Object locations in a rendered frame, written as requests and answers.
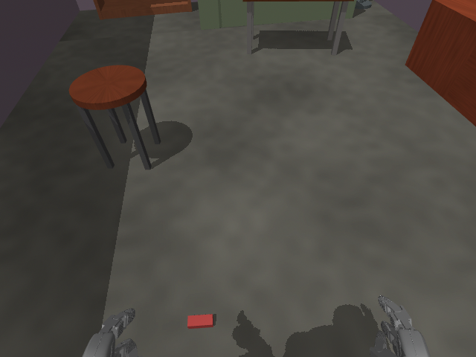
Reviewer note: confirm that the bookshelf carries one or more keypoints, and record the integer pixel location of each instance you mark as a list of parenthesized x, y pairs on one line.
[(111, 9)]

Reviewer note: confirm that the small box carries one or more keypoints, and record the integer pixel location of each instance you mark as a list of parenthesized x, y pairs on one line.
[(199, 321)]

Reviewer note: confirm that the right robot hand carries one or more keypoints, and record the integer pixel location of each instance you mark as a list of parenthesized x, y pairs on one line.
[(406, 341)]

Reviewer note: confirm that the sofa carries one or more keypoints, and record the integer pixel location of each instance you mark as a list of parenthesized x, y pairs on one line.
[(215, 14)]

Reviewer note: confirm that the left robot hand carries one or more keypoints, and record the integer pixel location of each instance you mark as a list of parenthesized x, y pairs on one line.
[(102, 344)]

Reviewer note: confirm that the stool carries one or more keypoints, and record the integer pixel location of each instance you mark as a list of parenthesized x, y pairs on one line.
[(107, 88)]

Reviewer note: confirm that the coffee table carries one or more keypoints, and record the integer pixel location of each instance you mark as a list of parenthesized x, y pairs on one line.
[(342, 14)]

